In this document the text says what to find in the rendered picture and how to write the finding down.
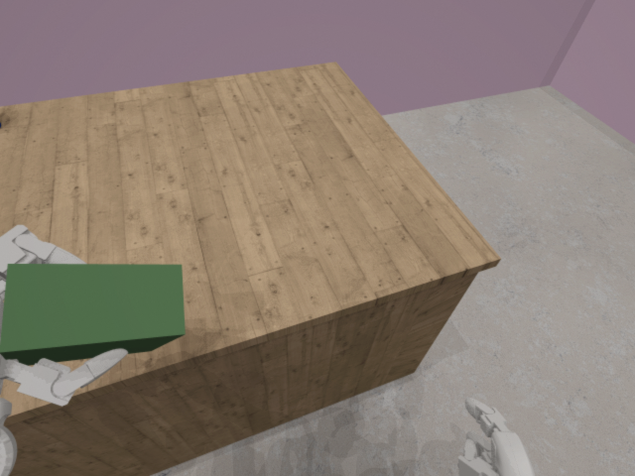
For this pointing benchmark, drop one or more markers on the sponge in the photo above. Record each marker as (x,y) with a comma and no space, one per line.
(65,312)

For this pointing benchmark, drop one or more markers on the table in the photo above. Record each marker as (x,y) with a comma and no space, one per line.
(320,258)

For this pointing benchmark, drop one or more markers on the robot right hand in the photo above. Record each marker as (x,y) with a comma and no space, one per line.
(504,456)

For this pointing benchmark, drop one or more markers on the robot left hand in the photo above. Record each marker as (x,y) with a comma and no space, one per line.
(46,380)

